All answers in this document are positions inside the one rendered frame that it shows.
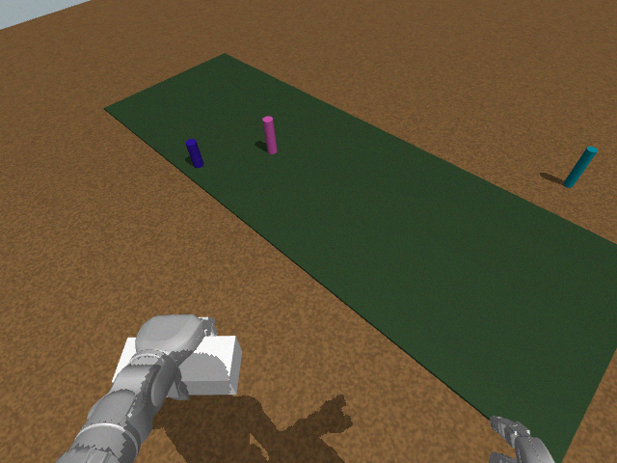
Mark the right robot hand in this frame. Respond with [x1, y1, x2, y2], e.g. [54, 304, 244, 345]
[490, 416, 555, 463]

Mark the left robot hand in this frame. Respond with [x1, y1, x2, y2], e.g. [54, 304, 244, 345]
[135, 314, 218, 400]

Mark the left robot arm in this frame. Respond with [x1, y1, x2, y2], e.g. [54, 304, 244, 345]
[55, 349, 177, 463]

